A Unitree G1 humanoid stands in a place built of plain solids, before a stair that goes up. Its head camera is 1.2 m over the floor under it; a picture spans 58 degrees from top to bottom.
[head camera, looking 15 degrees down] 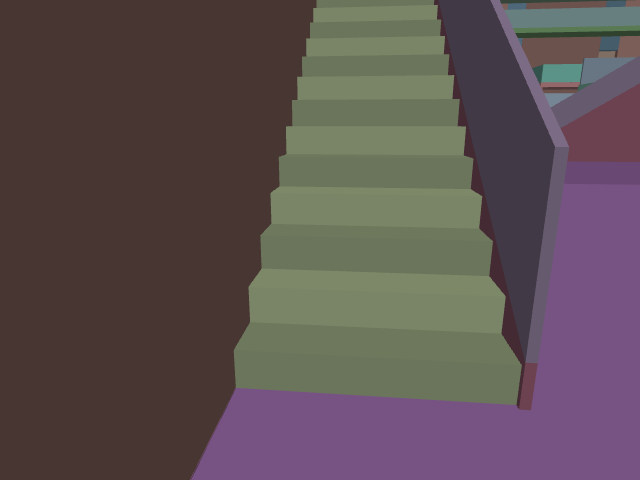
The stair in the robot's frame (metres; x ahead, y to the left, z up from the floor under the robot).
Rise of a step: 0.20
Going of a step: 0.29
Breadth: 1.27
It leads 6 degrees to the right of straight ahead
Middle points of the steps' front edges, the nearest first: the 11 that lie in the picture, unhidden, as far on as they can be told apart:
1.72 -0.24 0.20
2.01 -0.27 0.40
2.30 -0.30 0.59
2.59 -0.33 0.79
2.89 -0.35 0.99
3.18 -0.38 1.19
3.47 -0.41 1.38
3.76 -0.44 1.58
4.05 -0.47 1.78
4.34 -0.50 1.97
4.63 -0.53 2.17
